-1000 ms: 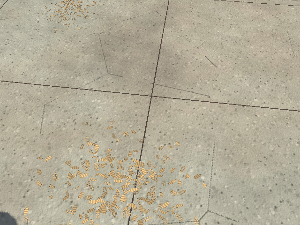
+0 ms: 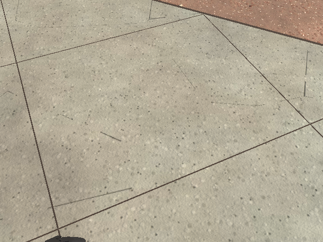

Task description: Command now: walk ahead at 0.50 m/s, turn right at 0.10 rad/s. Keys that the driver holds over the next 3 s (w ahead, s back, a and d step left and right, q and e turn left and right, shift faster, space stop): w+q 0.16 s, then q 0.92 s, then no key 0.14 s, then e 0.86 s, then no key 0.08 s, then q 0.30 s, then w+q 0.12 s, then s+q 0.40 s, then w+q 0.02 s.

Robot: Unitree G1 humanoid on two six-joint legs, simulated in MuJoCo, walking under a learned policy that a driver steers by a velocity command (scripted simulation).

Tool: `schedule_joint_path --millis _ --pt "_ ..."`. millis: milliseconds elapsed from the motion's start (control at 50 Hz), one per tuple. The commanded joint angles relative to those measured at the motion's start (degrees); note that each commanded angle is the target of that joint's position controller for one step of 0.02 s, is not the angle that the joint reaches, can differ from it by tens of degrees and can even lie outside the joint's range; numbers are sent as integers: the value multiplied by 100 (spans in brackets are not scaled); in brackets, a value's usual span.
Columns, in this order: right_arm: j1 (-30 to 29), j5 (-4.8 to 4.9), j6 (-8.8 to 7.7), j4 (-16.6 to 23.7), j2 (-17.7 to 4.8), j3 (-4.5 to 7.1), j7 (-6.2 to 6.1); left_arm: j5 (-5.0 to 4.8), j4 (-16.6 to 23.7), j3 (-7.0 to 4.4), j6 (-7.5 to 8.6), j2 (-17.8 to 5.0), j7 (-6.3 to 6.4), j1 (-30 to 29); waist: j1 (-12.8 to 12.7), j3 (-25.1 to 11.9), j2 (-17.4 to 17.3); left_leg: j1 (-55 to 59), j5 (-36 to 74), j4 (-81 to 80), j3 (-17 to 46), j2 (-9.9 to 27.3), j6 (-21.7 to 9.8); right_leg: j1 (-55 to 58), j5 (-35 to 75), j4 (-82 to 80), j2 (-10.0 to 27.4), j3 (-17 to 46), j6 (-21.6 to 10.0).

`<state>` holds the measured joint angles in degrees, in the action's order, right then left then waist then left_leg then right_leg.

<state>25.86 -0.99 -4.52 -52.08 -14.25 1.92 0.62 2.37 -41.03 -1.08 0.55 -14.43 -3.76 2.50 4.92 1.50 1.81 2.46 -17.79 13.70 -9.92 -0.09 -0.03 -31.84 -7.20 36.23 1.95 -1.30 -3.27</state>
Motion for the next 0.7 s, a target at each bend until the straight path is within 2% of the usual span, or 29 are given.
schedule_joint_path --millis 20,40,60,80,100,120,140,160,180,200,220,240,300,340,380,460,480,500,520,540,560,580,600,620,640,660,700 --pt "73 25 22 81 -1005 197 -34 46 326 -94 149 -434 91 -29 -417 92 -762 -204 4270 386 741 1470 -800 889 -458 -528 -290 -365 -252" --pt "58 62 55 27 -1002 182 -38 87 72 -143 223 -498 145 707 -786 -288 -597 -331 4747 1290 592 1291 -713 1863 -249 -980 -440 -411 -371" --pt "45 91 44 91 -855 123 -32 184 -254 -254 289 -781 225 1679 -1159 -935 -346 -1110 3887 2473 494 1039 -601 3352 -276 -1009 -38 32 -534" --pt "173 219 12 466 -254 -40 32 289 -303 -414 307 -1428 336 2415 -1311 -1856 837 -3012 1066 4541 219 387 -329 5214 -854 -1249 1866 2370 -1013" --pt "220 128 65 406 -605 98 -37 24 -328 -473 234 -1555 380 2408 -1248 -2093 949 -3685 -1232 5584 876 -149 -348 4993 -372 -1867 2465 3676 -1259" --pt "-133 81 114 408 -805 190 -62 -76 -324 -398 219 -1259 387 1950 -1061 -1229 381 -3932 -879 5741 1347 170 -421 4292 -321 -1879 2133 2718 -1100" --pt "-256 102 105 394 -625 153 -31 -99 -324 -286 259 -845 373 1544 -842 -552 308 -3882 -489 5458 1298 381 -425 3515 -168 -2127 1831 1979 -911" --pt "-253 92 146 304 -520 158 -18 -102 -329 -210 307 -560 362 1297 -675 -211 269 -3675 -234 5151 1260 505 -409 2999 -91 -2378 1549 1453 -661" --pt "-187 -4 238 217 -453 172 3 -134 -376 -142 354 -354 382 1123 -494 78 314 -3434 -51 4987 1245 541 -347 2563 552 -2518 1274 973 -430" --pt "55 -47 315 148 -325 163 29 -126 -384 -141 412 -377 400 1100 -365 14 508 -3152 25 5030 1172 479 -268 2370 1577 -2474 1331 672 -492" --pt "54 -47 368 132 -300 184 37 -129 -420 -147 474 -369 402 1135 -286 -4 354 -3129 70 5121 1131 423 -218 2365 2681 -2367 1313 402 -539" --pt "3 -45 403 162 -248 203 43 -160 -454 -171 518 -432 412 1142 -212 -25 322 -3186 171 5103 1080 374 -170 2352 3318 -2296 1305 130 -583" --pt "-550 -57 442 392 -176 211 87 -170 -535 -192 504 -461 485 1178 -226 60 378 -3516 766 4522 918 387 -77 2384 3638 -2269 1200 -462 -582" --pt "-939 -54 438 546 -57 151 140 -172 -577 -184 452 -435 525 1150 -303 107 473 -3311 1251 3627 728 342 -82 2306 3423 -2195 1031 -838 -529" --pt "-1244 -73 441 671 -6 108 186 -184 -653 -213 419 -516 552 1282 -437 36 467 -3015 1562 2920 549 248 -150 2422 3437 -2024 1067 -989 -534" --pt "-1227 -149 446 818 -247 177 202 -200 -730 -328 304 -757 603 1355 -418 -128 430 -2649 976 2352 412 53 -447 2888 3870 -1182 1348 -953 -446" --pt "-1064 -163 428 806 -319 211 186 -206 -722 -356 262 -802 619 1322 -357 -214 404 -2462 768 2197 386 -54 -554 2949 4014 -736 1358 -954 -400" --pt "-725 -182 376 731 -380 254 156 -211 -706 -371 202 -819 619 1279 -199 -403 223 -2069 881 1819 356 -203 -674 2927 3815 42 1252 -1031 -297" --pt "-284 -219 285 642 -609 331 86 -199 -700 -380 154 -844 593 1381 48 -712 -275 -1343 2105 1224 670 -113 -867 2603 2844 1259 964 -1146 -13" --pt "-175 -182 236 710 -1352 504 3 -123 -481 -298 123 -486 554 1726 -184 -1127 -1415 -235 5487 1566 2453 1402 -1346 1301 -1033 2986 299 -1207 284" --pt "-117 106 352 763 -1679 624 -13 -171 -315 -267 -5 -411 529 1884 -207 -1977 -1782 473 5820 1107 4285 2238 -2470 213 -3263 4196 -644 -281 444" --pt "-377 220 455 901 -1457 592 -20 -65 -391 -258 -83 -521 530 1680 -173 -1726 -754 87 4204 804 3897 2138 -2376 -12 -2989 4292 -195 295 446" --pt "-790 158 532 956 -1117 495 -60 -105 -332 -267 -92 -521 523 1298 -238 -945 -486 -652 3039 577 3522 1838 -2174 -165 -2511 4093 -85 299 437" --pt "-1095 99 589 963 -836 401 -92 -101 -315 -275 -83 -515 544 1064 -390 -376 -256 -1243 2454 350 3162 1463 -1837 -162 -2087 3588 71 328 451" --pt "-1265 115 608 993 -717 372 -119 -40 -285 -288 -125 -550 555 1060 -501 -230 -405 -1588 2182 257 2891 1173 -1613 44 -1814 3189 142 345 469" --pt "-1361 71 606 1015 -675 358 -115 6 -359 -283 -195 -516 552 1223 -566 -331 -512 -1760 2188 244 2705 992 -1492 309 -1641 3095 67 284 480" --pt "-1325 38 551 1019 -800 395 -67 -36 -388 -268 -275 -427 543 1362 -598 -566 -477 -1766 2274 280 2637 860 -1397 490 -1555 2840 -38 287 515"
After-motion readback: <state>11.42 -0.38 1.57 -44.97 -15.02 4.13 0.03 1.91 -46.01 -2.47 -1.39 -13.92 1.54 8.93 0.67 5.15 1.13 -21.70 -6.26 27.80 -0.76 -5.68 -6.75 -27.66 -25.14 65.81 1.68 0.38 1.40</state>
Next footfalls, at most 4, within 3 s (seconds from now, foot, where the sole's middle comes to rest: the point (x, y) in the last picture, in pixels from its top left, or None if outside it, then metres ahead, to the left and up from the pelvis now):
0.06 right None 0.18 -0.10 -0.78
0.52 left None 0.35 0.10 -0.78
1.04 right None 0.37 -0.09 -0.78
1.42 left None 0.22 0.07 -0.78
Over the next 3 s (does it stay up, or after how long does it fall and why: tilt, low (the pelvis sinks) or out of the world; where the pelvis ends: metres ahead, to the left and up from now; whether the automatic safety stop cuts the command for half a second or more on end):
stays up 0.30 -0.02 -0.01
